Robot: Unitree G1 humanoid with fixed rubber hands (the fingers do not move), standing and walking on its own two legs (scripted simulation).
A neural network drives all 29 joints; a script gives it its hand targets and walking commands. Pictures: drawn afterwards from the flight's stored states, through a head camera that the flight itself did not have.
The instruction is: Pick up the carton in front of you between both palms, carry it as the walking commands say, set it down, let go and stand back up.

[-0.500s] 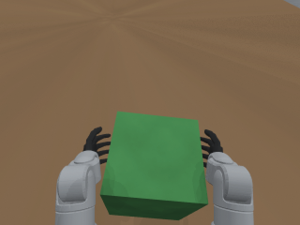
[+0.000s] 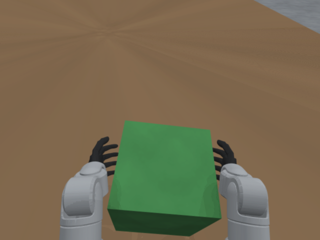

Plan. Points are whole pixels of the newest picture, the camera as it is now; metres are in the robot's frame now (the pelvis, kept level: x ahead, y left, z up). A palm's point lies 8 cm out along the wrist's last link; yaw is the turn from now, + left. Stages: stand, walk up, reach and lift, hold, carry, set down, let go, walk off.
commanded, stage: carry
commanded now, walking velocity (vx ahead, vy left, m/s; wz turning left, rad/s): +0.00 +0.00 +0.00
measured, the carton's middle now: (160, 183) +0.30 +0.00 +0.01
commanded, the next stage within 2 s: hold in 1.72 s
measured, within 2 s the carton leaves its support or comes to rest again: neither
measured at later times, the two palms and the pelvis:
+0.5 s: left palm (107, 165) +0.30 +0.13 +0.08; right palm (228, 166) +0.30 -0.16 +0.08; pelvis +0.03 -0.02 +0.00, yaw +0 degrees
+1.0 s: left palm (104, 189) +0.26 +0.13 +0.04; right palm (227, 189) +0.27 -0.16 +0.04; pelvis -0.02 -0.02 +0.00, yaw +0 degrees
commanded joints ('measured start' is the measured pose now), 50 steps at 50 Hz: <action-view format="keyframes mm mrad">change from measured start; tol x4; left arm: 1 -366 -968 -663 48 -419 30 -296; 9 -496 -1019 -677 27 -454 19 -300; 21 -438 -1032 -696 53 -436 -10 -310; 34 -418 -1002 -663 145 -352 -204 -330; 41 -367 -930 -567 253 -248 -323 -328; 50 -473 -911 -391 478 -118 -517 -337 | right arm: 1 -415 931 688 0 427 21 354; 9 -521 980 694 1 453 13 357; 22 -454 1008 714 40 421 -30 363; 37 -415 954 655 169 314 -267 389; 43 -395 888 550 276 204 -384 382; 50 -469 877 406 452 95 -536 385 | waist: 1 5 -29 -304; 6 8 -23 -261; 18 10 -10 -308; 50 7 4 -188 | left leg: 1 201 121 -103 73 649 -17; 7 182 106 -94 62 596 -34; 15 228 112 -98 68 655 -20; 26 206 119 -107 67 550 -21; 30 182 126 -112 74 444 -16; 50 155 131 -143 -40 196 -12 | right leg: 1 64 -113 62 32 755 6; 25 84 -105 64 18 725 -11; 30 77 -114 69 11 650 -25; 37 30 -105 75 -27 434 -35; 50 -41 -98 97 -82 224 -50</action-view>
